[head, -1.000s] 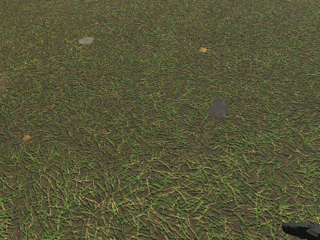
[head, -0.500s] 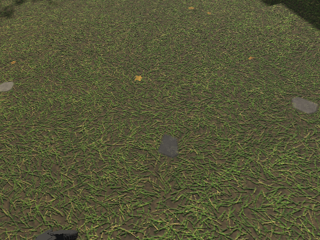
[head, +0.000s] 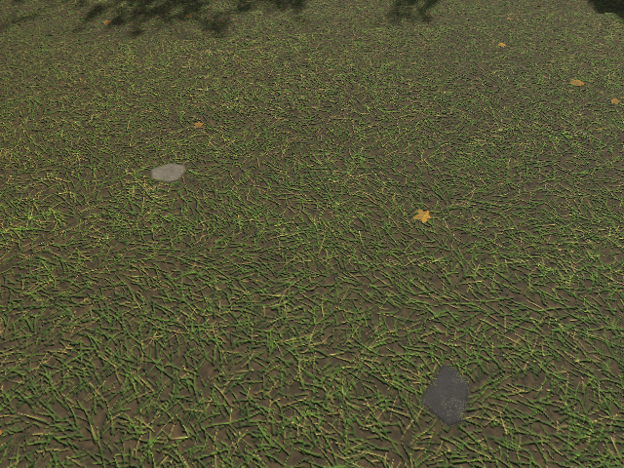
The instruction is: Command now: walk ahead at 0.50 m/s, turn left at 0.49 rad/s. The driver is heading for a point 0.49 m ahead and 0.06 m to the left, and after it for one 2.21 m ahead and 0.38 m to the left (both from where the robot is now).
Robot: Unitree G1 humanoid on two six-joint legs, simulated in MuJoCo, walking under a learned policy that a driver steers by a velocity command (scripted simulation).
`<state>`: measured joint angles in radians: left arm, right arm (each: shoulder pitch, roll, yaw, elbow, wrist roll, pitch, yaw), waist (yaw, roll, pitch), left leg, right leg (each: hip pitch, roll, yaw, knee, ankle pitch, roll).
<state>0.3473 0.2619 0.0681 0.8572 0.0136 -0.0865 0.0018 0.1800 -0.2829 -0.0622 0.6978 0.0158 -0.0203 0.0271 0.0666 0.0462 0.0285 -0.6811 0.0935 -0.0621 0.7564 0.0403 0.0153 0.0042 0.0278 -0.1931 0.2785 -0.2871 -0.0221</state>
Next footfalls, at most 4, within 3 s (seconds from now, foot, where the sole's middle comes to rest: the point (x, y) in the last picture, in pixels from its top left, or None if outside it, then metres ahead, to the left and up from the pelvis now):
0.12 left None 0.21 0.13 -0.78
0.80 right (369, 444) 0.62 -0.06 -0.96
1.22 left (276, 429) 0.64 0.17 -0.96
1.64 right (372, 417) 0.68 -0.07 -0.96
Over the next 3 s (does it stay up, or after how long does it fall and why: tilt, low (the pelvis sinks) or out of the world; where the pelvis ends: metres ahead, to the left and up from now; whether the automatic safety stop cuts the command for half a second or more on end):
stays up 0.82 0.08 -0.18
